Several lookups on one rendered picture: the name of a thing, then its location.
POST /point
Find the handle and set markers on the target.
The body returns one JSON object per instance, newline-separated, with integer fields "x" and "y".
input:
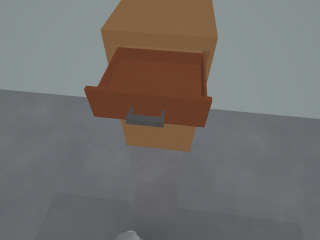
{"x": 145, "y": 120}

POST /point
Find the cabinet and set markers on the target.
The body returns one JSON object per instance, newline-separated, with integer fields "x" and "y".
{"x": 167, "y": 25}

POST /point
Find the drawer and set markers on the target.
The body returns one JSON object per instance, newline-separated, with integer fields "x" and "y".
{"x": 151, "y": 81}

